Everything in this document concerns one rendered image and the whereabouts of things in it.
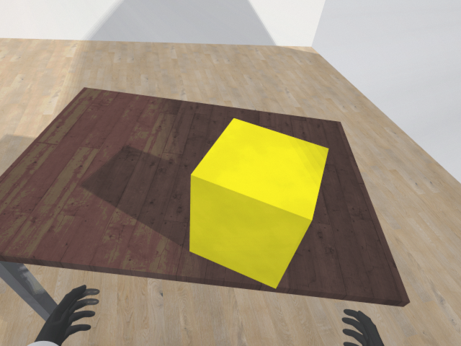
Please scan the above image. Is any left robot hand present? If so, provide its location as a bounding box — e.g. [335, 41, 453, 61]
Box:
[34, 285, 100, 346]

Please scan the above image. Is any table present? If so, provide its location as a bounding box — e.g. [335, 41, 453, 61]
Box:
[0, 87, 410, 326]

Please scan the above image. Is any right robot hand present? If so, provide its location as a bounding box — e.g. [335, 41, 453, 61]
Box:
[342, 309, 384, 346]

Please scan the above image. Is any carton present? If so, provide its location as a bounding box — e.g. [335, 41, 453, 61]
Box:
[189, 118, 328, 289]

